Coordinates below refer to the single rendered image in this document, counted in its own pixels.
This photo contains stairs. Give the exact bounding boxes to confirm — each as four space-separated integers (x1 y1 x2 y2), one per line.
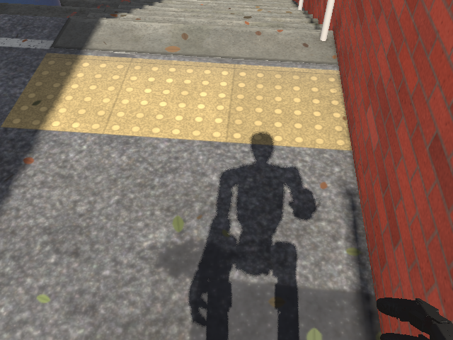
87 0 322 30

